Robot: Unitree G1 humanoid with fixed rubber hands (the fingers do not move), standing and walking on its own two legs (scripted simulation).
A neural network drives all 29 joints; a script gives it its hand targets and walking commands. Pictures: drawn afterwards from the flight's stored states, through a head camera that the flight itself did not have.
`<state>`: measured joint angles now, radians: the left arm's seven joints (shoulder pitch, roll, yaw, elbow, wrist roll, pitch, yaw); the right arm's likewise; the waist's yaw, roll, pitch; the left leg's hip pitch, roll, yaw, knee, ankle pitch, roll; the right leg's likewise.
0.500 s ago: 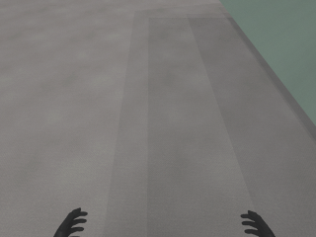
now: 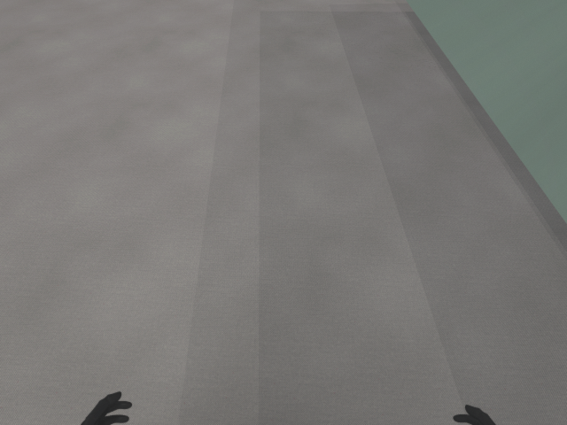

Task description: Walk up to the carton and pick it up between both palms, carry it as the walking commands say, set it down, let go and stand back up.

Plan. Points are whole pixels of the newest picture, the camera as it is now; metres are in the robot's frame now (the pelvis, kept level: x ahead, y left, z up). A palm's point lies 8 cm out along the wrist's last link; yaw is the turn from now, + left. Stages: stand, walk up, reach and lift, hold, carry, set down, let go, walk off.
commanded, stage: stand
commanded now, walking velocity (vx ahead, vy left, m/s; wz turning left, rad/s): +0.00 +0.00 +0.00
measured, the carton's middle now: out of the picture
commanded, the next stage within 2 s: walk up in 1.88 s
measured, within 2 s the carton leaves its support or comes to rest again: neither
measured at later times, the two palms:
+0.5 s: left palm out of the picture +0.09 +0.30 -0.09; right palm out of the picture +0.10 -0.29 -0.09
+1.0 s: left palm out of the picture +0.08 +0.30 -0.09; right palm out of the picture +0.06 -0.31 -0.09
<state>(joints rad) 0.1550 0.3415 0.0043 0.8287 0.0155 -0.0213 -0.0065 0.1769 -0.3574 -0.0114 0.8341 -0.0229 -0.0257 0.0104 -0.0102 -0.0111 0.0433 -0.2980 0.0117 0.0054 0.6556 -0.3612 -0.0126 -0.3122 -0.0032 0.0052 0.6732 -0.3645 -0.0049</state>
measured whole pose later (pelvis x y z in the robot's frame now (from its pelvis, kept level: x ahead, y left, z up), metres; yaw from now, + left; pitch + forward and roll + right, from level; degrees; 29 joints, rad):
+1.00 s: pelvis -0.01 +0.00 +0.02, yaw -1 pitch -2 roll +0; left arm 0.11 0.36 -0.01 1.08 0.01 -0.02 0.00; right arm 0.12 -0.37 -0.01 1.09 -0.01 -0.02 0.01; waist 0.00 -0.01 0.04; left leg -0.13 0.02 0.01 0.35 -0.20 -0.01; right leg -0.14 0.00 0.01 0.36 -0.19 0.00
